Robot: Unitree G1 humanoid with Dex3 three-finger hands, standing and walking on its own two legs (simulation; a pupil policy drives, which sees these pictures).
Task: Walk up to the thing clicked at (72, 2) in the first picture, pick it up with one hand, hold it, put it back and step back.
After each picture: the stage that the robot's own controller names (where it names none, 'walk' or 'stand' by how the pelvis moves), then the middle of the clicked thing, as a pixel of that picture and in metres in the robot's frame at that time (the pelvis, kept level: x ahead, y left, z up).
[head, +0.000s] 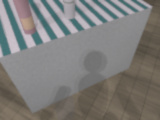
stand; out of the picture +0.92 +0.11 +0.05
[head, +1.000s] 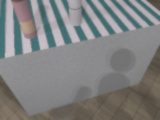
rise first; (75, 3) +0.82 +0.11 +0.06
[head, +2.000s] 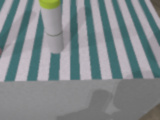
rise first; (53, 26) +0.53 +0.19 +0.06
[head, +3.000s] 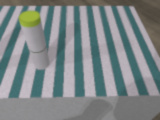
stand; (36, 43) +0.49 +0.22 +0.06
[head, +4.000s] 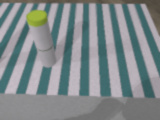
stand; (43, 42) +0.51 +0.19 +0.05
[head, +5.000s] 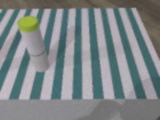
stand; (36, 47) +0.50 +0.22 +0.04
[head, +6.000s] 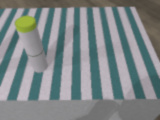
stand; (33, 47) +0.49 +0.23 +0.04
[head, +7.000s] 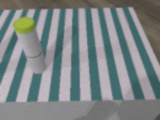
rise first; (32, 48) +0.48 +0.23 +0.04
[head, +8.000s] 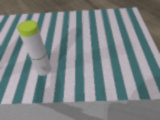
rise first; (36, 51) +0.48 +0.24 +0.05
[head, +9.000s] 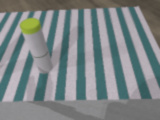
go down; (38, 48) +0.48 +0.24 +0.05
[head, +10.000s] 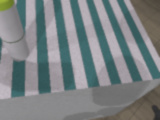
go down; (11, 30) +0.48 +0.22 +0.08
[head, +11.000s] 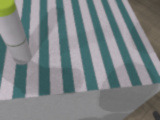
approach; (13, 35) +0.48 +0.23 +0.08
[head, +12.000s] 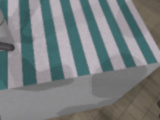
close in; out of the picture +0.50 +0.24 +0.12
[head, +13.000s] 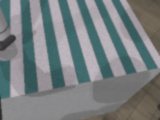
lift; out of the picture +0.49 +0.24 +0.12
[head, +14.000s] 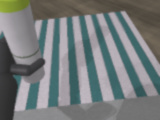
lift; (24, 43) +0.33 +0.16 +0.25
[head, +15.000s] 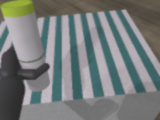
hold; (29, 50) +0.34 +0.17 +0.21
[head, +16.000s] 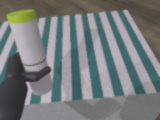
hold; (33, 55) +0.35 +0.17 +0.18
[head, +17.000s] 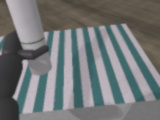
crouch; (31, 33) +0.37 +0.16 +0.27
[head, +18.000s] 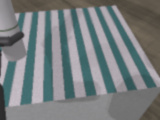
crouch; (4, 21) +0.45 +0.23 +0.23
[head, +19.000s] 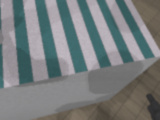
lower; out of the picture +0.52 +0.25 +0.13
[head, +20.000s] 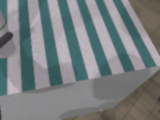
lower; out of the picture +0.50 +0.24 +0.12
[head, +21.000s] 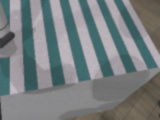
lower; out of the picture +0.50 +0.23 +0.12
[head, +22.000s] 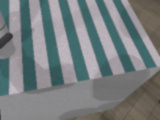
lower; out of the picture +0.50 +0.24 +0.12
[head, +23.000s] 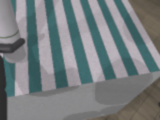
draw back; (5, 26) +0.49 +0.22 +0.11
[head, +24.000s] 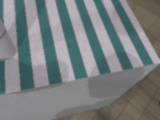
rise; out of the picture +0.47 +0.22 +0.12
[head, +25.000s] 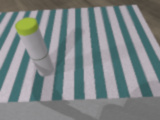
sink last; (37, 50) +0.45 +0.22 +0.08
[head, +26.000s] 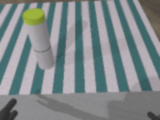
stand; (41, 42) +0.48 +0.21 +0.08
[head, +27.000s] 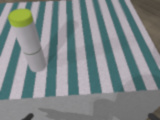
stand; (30, 44) +0.46 +0.22 +0.09
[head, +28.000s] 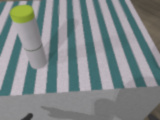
stand; (31, 41) +0.47 +0.22 +0.09
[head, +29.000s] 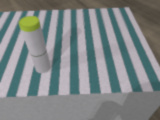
stand; (37, 47) +0.49 +0.22 +0.06
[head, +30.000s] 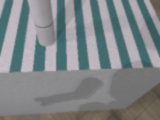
walk; (42, 17) +0.53 +0.16 +0.07
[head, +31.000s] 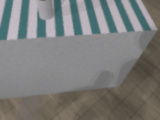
walk; out of the picture +0.72 +0.22 +0.06
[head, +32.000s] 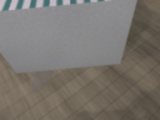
walk; out of the picture +1.05 +0.27 +0.07
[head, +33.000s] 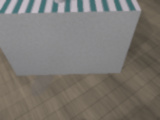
stand; out of the picture +1.07 +0.21 +0.06
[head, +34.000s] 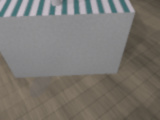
stand; out of the picture +1.09 +0.21 +0.04
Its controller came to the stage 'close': yes
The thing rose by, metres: 0.23
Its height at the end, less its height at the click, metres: +0.00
